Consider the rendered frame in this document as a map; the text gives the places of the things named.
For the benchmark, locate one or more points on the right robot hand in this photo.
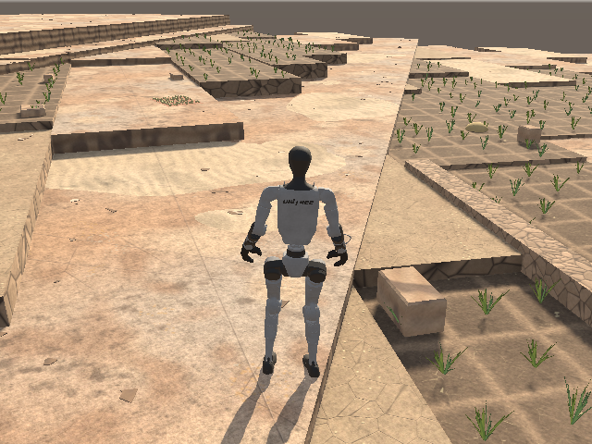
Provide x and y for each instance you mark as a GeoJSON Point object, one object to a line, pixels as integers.
{"type": "Point", "coordinates": [343, 257]}

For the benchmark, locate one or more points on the left robot forearm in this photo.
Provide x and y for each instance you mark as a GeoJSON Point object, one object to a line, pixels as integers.
{"type": "Point", "coordinates": [251, 239]}

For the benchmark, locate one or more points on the right robot forearm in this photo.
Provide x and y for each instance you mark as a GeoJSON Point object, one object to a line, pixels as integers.
{"type": "Point", "coordinates": [339, 242]}

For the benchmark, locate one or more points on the right robot thigh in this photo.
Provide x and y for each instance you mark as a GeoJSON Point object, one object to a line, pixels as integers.
{"type": "Point", "coordinates": [317, 272]}

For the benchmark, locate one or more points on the robot left shin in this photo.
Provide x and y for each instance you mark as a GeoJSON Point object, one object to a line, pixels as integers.
{"type": "Point", "coordinates": [271, 329]}

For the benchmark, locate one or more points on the left robot hand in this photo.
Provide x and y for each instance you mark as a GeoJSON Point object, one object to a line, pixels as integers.
{"type": "Point", "coordinates": [246, 257]}

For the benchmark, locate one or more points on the right robot upper arm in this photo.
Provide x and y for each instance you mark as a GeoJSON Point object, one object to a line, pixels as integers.
{"type": "Point", "coordinates": [327, 197]}

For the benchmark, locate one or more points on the left robot upper arm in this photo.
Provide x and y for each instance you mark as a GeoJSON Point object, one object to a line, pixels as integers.
{"type": "Point", "coordinates": [268, 195]}

